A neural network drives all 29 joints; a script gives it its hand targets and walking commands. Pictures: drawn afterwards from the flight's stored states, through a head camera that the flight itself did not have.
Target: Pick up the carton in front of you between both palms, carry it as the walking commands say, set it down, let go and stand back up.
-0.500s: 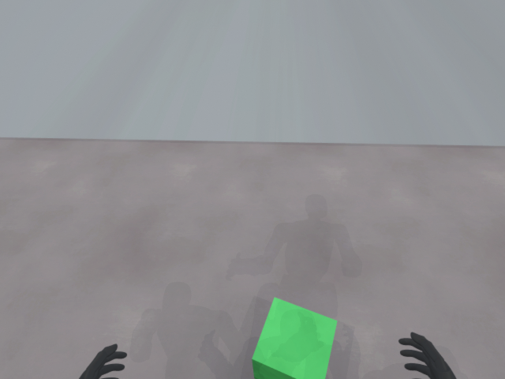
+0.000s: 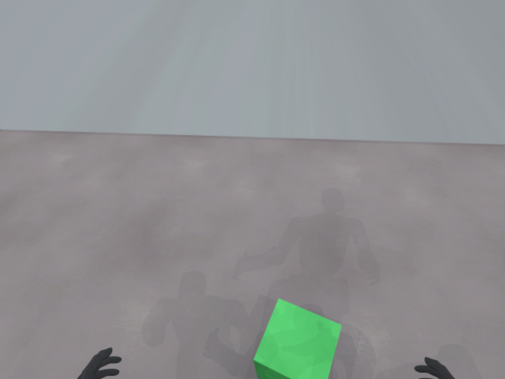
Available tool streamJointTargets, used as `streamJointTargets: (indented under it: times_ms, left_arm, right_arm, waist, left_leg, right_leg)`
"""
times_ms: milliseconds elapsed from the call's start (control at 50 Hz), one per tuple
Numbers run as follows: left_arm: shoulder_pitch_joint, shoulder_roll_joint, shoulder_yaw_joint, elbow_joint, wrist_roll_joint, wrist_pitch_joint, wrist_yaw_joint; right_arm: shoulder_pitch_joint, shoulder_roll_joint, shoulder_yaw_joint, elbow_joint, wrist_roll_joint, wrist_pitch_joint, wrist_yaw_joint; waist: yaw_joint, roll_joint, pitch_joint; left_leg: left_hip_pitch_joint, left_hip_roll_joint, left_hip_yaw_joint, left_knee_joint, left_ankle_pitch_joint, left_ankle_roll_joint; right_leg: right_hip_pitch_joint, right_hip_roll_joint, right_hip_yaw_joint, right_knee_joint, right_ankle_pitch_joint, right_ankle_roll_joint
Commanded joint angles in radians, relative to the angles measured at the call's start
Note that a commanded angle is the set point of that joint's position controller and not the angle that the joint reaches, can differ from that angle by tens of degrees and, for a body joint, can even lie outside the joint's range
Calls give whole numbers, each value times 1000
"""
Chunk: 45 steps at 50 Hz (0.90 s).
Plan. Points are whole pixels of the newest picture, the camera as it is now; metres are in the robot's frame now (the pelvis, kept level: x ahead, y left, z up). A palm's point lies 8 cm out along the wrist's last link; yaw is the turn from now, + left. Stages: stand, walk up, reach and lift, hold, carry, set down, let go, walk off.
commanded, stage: stand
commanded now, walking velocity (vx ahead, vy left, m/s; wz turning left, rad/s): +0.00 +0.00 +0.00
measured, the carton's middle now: (296, 352) +0.33 -0.08 -0.65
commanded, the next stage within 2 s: none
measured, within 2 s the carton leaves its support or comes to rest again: neither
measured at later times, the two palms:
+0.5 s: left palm out of the picture +0.09 +0.31 -0.08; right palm out of the picture +0.08 -0.29 -0.11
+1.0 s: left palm out of the picture +0.07 +0.32 -0.09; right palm out of the picture +0.06 -0.29 -0.10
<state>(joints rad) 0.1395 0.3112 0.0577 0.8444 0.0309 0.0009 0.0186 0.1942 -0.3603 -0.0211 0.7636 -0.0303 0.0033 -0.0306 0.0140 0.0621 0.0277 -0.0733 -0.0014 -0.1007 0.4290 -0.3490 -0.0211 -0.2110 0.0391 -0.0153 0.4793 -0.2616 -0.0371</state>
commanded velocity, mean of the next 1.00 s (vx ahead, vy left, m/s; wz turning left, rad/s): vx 0.00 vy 0.00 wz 0.00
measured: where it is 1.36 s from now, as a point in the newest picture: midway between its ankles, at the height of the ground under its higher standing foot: outside the picture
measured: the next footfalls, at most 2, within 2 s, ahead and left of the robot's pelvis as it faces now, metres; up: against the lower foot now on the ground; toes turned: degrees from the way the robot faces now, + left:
none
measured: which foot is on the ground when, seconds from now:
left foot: down 0.00-1.00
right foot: down 0.00-1.00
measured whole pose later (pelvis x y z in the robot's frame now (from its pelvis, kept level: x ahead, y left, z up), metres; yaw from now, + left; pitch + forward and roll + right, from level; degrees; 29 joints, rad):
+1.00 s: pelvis -0.03 +0.01 +0.01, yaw -1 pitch -2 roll +0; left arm 0.10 0.37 0.03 1.02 0.02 0.00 0.01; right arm 0.16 -0.38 0.00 0.96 -0.02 -0.01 -0.02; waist 0.01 0.03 0.04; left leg -0.03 -0.01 -0.07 0.33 -0.26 -0.01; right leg -0.17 0.02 0.01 0.39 -0.17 -0.02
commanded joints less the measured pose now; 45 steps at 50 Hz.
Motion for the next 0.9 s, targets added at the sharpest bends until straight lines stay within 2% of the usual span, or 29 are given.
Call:
streamJointTargets:
  times_ms: [0, 40, 60, 80, 120, 200, 220, 260, 300, 320, 340, 380, 420, 440, 460, 480, 520, 540, 560, 600, 620, 660, 720, 740, 760, 800, 880]
  left_arm:
    - [-26, 186, 41, -37, -3, -12, 4]
    - [-30, 185, 44, -30, -3, -12, 1]
    - [-30, 187, 43, -24, -1, -13, 2]
    - [-39, 187, 42, -24, -2, -11, 1]
    - [-42, 169, 37, -9, -5, -13, 0]
    - [-39, 197, 37, 8, -5, -12, 1]
    - [-41, 198, 35, 7, -8, -9, 0]
    - [-44, 186, 35, 19, -8, -11, 1]
    - [-53, 207, 35, 27, -9, -9, 0]
    - [-49, 193, 29, 34, -8, -11, -3]
    - [-47, 201, 30, 34, -10, -12, -2]
    - [-56, 198, 30, 38, -9, -12, -1]
    - [-57, 207, 32, 47, -11, -10, -2]
    - [-63, 200, 29, 53, -14, -11, -2]
    - [-66, 200, 28, 57, -11, -12, -4]
    - [-58, 205, 24, 61, -15, -12, -4]
    - [-61, 209, 28, 67, -10, -13, -4]
    - [-55, 205, 22, 70, -11, -12, -6]
    - [-60, 216, 24, 70, -18, -13, -6]
    - [-64, 195, 19, 81, -13, -12, -8]
    - [-61, 220, 24, 85, -11, -11, -5]
    - [-63, 203, 18, 91, -16, -9, -5]
    - [-70, 216, 18, 99, -12, -10, -7]
    - [-64, 212, 15, 104, -14, -8, -9]
    - [-62, 214, 17, 101, -16, -10, -9]
    - [-82, 224, 15, 107, -15, -11, -8]
    - [-83, 209, 9, 112, -12, -13, -10]
  right_arm:
    - [-2, -135, -31, -38, 1, -16, -4]
    - [0, -124, -27, -29, 2, -18, -3]
    - [-12, -137, -32, -26, 1, -18, -4]
    - [-13, -141, -31, -20, 0, -14, -8]
    - [-19, -134, -26, -8, 1, -20, -8]
    - [-6, -149, -25, 19, 3, -16, -7]
    - [0, -148, -27, 18, 6, -14, -8]
    - [-22, -141, -22, 27, 4, -19, -4]
    - [-13, -148, -21, 40, 3, -20, -4]
    - [-17, -156, -23, 46, 1, -19, -4]
    - [-14, -151, -23, 46, 5, -22, -2]
    - [-24, -152, -21, 58, 1, -21, -1]
    - [-24, -147, -18, 64, 4, -25, -2]
    - [-38, -153, -18, 71, 5, -25, 0]
    - [-29, -156, -19, 73, 4, -26, -1]
    - [-33, -165, -21, 83, 5, -23, 1]
    - [-33, -157, -18, 89, 0, -25, 0]
    - [-33, -160, -16, 92, 5, -28, 0]
    - [-26, -158, -17, 97, 8, -27, 1]
    - [-43, -160, -19, 95, 7, -30, -1]
    - [-36, -171, -21, 106, 5, -25, -1]
    - [-49, -171, -18, 109, 6, -25, 0]
    - [-45, -164, -15, 118, 9, -26, 1]
    - [-61, -169, -15, 121, 6, -26, 1]
    - [-49, -168, -15, 122, 9, -27, 3]
    - [-53, -161, -16, 125, 8, -29, 4]
    - [-51, -175, -15, 146, 11, -29, 5]
  waist:
    - [-5, -42, -72]
    - [-2, -76, -70]
    - [1, -51, -60]
    - [0, -70, -75]
    - [4, -43, -60]
    - [-5, -44, -66]
    - [-7, -66, -57]
    - [2, -45, -41]
    - [-6, -58, -38]
    - [7, -52, -43]
    - [-6, -62, -35]
    - [8, -69, -40]
    - [-5, -54, -44]
    - [2, -61, -38]
    - [-10, -62, -39]
    - [3, -44, -30]
    - [-2, -64, -34]
    - [3, -49, -32]
    - [2, -70, -39]
    - [-3, -51, -41]
    - [-2, -68, -41]
    - [0, -36, -19]
    - [-1, -61, -12]
    - [9, -66, -6]
    - [6, -46, -18]
    - [-7, -79, -29]
    - [-6, -41, -27]
  left_leg:
    - [-57, 69, -23, -44, 304, 12]
    - [-67, 71, -23, -48, 285, 12]
    - [-67, 69, -26, -54, 278, 13]
    - [-57, 71, -22, -58, 301, 13]
    - [-59, 76, -23, -62, 348, 13]
    - [-46, 81, -27, -72, 315, 16]
    - [-60, 80, -27, -80, 300, 17]
    - [-65, 78, -28, -86, 279, 17]
    - [-65, 80, -32, -99, 261, 19]
    - [-61, 80, -31, -105, 255, 19]
    - [-54, 80, -35, -109, 273, 18]
    - [-56, 81, -34, -111, 250, 20]
    - [-51, 82, -30, -112, 241, 20]
    - [-48, 83, -30, -117, 238, 17]
    - [-51, 82, -32, -119, 226, 21]
    - [-55, 85, -36, -127, 215, 20]
    - [-57, 87, -36, -131, 234, 23]
    - [-44, 89, -33, -128, 262, 23]
    - [-40, 88, -30, -127, 267, 17]
    - [-36, 93, -31, -124, 267, 22]
    - [-39, 88, -28, -134, 258, 16]
    - [-47, 89, -28, -137, 236, 20]
    - [-60, 89, -35, -149, 207, 23]
    - [-56, 93, -33, -150, 216, 21]
    - [-53, 90, -32, -147, 198, 22]
    - [-42, 91, -31, -151, 182, 25]
    - [-56, 92, -29, -157, 187, 22]
  right_leg:
    - [118, -133, 128, -64, 334, 2]
    - [124, -134, 127, -69, 324, 2]
    - [124, -133, 128, -75, 317, 0]
    - [128, -126, 110, -68, 330, 7]
    - [126, -129, 116, -62, 364, 4]
    - [133, -137, 128, -68, 344, -4]
    - [132, -131, 118, -70, 320, -1]
    - [119, -128, 122, -83, 299, 2]
    - [120, -138, 130, -88, 280, -1]
    - [121, -137, 124, -92, 272, 2]
    - [110, -134, 132, -90, 279, -2]
    - [122, -133, 127, -101, 276, 5]
    - [118, -140, 134, -103, 280, -1]
    - [115, -140, 140, -111, 273, -1]
    - [120, -144, 142, -115, 258, 2]
    - [113, -142, 142, -125, 245, 3]
    - [130, -142, 137, -113, 267, 2]
    - [126, -142, 136, -109, 287, 0]
    - [121, -138, 133, -116, 284, 4]
    - [118, -141, 136, -117, 284, 4]
    - [124, -138, 132, -113, 271, 5]
    - [106, -141, 138, -120, 252, 5]
    - [114, -148, 145, -132, 221, 5]
    - [99, -146, 143, -132, 225, 5]
    - [105, -146, 148, -138, 209, 6]
    - [112, -150, 156, -148, 213, 5]
    - [117, -149, 145, -138, 225, 5]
